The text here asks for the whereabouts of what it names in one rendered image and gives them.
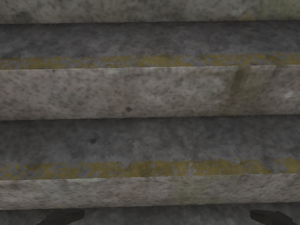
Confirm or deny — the robot right hand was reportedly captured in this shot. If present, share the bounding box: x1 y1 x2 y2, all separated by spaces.
249 209 298 225

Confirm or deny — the robot left hand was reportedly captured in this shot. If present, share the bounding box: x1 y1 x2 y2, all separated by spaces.
37 208 85 225

